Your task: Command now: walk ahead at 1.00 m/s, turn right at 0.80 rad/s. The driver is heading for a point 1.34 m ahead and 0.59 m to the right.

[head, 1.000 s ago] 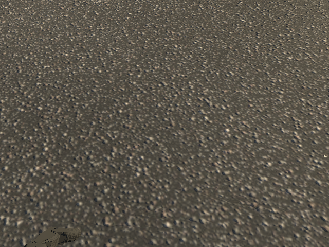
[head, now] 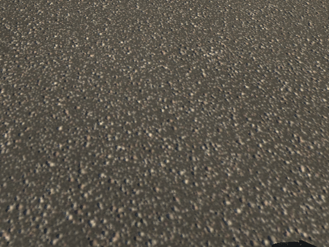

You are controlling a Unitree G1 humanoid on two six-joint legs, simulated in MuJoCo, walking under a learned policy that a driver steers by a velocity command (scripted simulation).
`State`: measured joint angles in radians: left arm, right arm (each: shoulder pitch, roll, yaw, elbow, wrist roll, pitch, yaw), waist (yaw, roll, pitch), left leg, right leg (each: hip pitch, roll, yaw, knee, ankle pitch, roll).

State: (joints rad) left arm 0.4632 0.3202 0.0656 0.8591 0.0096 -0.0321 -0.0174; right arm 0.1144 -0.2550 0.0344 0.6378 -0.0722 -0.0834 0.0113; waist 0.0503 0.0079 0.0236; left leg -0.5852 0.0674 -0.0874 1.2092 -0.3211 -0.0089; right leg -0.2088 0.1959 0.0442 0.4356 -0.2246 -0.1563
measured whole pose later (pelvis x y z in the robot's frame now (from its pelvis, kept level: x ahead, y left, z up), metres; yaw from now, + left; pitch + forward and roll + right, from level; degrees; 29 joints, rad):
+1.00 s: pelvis +0.88 -0.23 -0.01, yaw -54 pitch +2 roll -1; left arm 0.45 0.35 0.08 0.80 0.00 -0.05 -0.02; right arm 0.01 -0.28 0.02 0.55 -0.03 -0.05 0.02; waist 0.12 -0.02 0.03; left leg -0.65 0.11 -0.10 0.63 -0.03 -0.06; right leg 0.04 0.18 0.24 0.36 -0.39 -0.15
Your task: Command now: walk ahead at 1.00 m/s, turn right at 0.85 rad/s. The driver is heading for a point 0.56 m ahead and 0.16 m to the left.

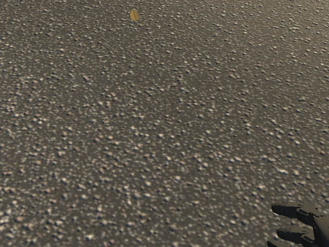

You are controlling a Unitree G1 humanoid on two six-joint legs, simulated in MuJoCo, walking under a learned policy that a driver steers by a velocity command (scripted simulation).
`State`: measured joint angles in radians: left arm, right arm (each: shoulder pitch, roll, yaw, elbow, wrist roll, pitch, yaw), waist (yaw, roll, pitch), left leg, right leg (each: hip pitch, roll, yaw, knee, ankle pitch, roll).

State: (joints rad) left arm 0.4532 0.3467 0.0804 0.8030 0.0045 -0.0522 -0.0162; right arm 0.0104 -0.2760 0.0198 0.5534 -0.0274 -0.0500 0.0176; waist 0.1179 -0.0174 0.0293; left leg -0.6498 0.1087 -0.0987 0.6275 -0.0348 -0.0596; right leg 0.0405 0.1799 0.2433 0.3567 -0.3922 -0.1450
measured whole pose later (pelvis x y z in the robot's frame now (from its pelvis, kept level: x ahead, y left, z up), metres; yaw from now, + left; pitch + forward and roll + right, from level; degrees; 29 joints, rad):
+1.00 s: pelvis +0.69 +0.08 +0.00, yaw +10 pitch +1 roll +0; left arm 0.17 0.28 0.03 0.82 -0.01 0.00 0.03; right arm 0.07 -0.22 -0.01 0.74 -0.02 -0.02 0.03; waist 0.00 0.00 0.06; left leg -0.41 -0.06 -0.01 0.49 -0.11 0.06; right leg -0.41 -0.05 0.05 0.88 -0.50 0.08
